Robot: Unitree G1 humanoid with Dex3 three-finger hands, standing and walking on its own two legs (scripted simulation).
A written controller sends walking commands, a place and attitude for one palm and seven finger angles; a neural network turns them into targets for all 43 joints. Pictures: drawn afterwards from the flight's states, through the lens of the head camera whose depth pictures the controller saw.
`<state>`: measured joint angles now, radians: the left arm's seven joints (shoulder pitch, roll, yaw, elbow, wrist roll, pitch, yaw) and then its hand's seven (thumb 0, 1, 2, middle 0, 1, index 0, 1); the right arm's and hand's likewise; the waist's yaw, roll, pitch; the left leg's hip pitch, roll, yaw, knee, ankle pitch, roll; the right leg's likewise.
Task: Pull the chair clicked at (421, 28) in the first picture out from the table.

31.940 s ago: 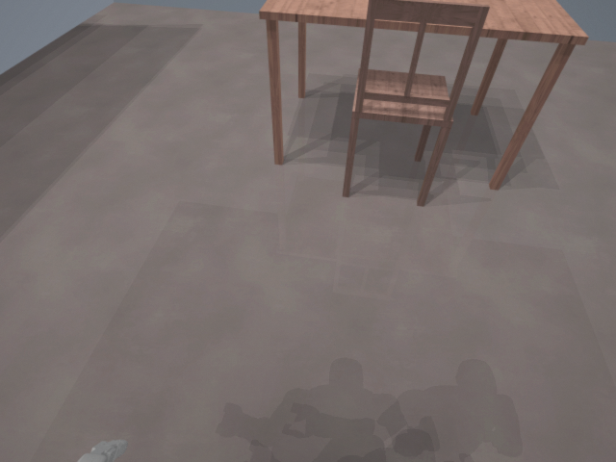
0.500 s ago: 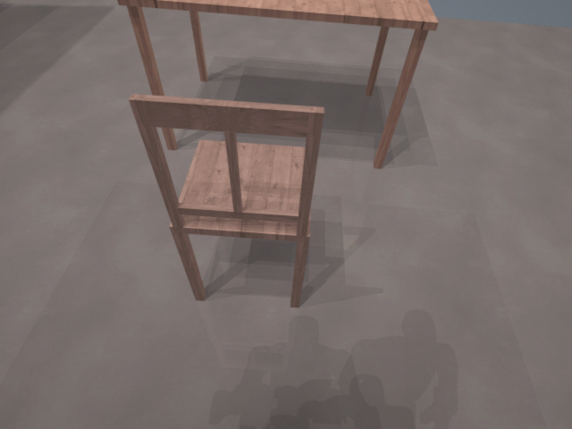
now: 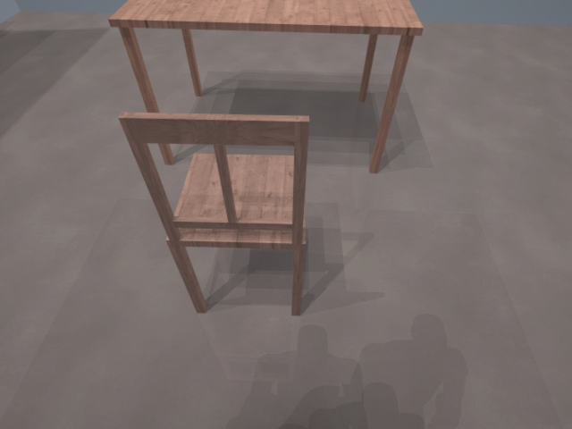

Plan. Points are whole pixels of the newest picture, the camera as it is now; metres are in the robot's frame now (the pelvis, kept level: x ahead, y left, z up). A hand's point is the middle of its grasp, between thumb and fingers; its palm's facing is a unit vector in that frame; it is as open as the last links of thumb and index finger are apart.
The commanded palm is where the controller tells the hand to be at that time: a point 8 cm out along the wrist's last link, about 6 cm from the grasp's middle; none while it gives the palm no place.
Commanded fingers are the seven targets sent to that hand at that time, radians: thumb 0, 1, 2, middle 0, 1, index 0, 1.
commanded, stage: let the arm hang, fingers relaxed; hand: left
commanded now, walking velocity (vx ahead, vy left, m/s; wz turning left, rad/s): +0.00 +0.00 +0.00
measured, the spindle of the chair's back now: (226, 185) +0.64 +0.18 -0.10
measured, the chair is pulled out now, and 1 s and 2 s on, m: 0.65 0.65 0.65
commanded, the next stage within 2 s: look to check the result in 0.18 s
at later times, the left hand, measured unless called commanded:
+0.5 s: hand out of the picture -0.01 +0.15 -0.17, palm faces +0.06 -0.98 -0.17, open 7.4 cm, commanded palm none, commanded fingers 0.00 0.90 0.90 -0.20 -0.30 -0.20 -0.30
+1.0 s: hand out of the picture +0.01 +0.14 -0.17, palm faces +0.06 -0.98 -0.17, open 7.4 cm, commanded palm none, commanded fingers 0.00 0.90 0.90 -0.20 -0.30 -0.20 -0.30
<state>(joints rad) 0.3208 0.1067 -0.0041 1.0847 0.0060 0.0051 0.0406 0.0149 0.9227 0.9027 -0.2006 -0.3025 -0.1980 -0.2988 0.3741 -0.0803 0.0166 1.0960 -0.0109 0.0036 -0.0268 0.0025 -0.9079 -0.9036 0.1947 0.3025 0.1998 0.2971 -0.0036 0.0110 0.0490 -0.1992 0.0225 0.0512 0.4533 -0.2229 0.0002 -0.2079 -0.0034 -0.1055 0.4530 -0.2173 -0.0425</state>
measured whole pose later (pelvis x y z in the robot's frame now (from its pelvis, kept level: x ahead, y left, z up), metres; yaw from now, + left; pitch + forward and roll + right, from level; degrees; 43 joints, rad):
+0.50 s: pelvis +0.01 +0.00 +0.00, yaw +0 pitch -2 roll +0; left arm 0.33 0.10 0.00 1.10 0.00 -0.01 0.04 0.00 0.91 0.90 -0.20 -0.30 -0.20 -0.30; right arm 0.34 -0.09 0.01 1.10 -0.01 -0.01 -0.04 0.00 -0.91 -0.90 0.19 0.30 0.20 0.30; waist 0.00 0.02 0.06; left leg -0.17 0.03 0.05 0.43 -0.23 -0.01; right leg -0.18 0.00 -0.10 0.44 -0.23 -0.05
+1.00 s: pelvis +0.02 -0.01 +0.00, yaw +0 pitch -2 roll +0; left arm 0.32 0.10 0.00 1.10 0.00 -0.01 0.05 0.00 0.91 0.90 -0.20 -0.30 -0.20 -0.30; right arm 0.34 -0.09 0.00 1.12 -0.01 0.00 -0.04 0.00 -0.91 -0.90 0.19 0.30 0.20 0.30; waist 0.00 0.01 0.06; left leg -0.14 0.04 0.05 0.43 -0.25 -0.02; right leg -0.15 0.01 -0.11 0.43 -0.25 -0.05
